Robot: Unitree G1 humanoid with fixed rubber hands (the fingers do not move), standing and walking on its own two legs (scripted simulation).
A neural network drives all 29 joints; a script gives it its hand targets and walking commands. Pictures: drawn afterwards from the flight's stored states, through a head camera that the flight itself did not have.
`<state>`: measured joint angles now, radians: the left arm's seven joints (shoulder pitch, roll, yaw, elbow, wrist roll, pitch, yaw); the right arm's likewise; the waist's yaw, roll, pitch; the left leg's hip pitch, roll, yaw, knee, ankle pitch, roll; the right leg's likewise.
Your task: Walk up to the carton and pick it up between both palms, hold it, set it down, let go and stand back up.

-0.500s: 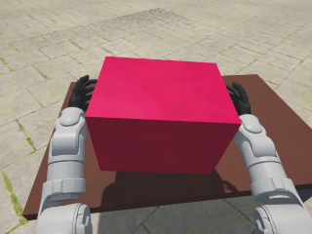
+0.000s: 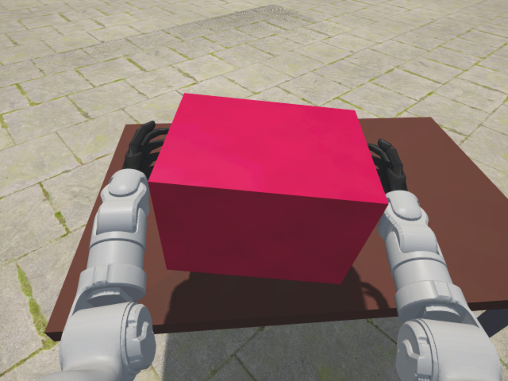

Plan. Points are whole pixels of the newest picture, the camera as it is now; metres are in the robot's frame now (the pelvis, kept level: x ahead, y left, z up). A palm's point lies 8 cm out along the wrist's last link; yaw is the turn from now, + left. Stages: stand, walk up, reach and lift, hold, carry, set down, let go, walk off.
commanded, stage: set down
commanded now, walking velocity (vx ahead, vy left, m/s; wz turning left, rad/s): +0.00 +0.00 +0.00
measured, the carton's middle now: (262, 188) +0.42 +0.01 +0.10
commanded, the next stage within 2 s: none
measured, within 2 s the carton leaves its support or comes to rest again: rests again in 1.70 s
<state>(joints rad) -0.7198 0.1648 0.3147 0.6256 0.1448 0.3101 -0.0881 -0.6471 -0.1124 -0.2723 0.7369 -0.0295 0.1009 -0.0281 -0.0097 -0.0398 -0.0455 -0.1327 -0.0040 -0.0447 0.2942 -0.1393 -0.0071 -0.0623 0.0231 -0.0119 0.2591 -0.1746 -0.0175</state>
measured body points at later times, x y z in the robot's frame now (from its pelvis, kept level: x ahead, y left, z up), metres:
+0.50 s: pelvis +0.02 +0.00 +0.00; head +0.02 +0.02 +0.45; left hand +0.44 +0.21 +0.12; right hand +0.42 -0.20 +0.10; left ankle +0.01 +0.12 -0.75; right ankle -0.02 -0.10 -0.75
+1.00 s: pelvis +0.02 +0.00 +0.00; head +0.05 +0.01 +0.45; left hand +0.45 +0.20 +0.09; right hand +0.43 -0.20 +0.07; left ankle +0.01 +0.12 -0.75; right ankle -0.02 -0.10 -0.75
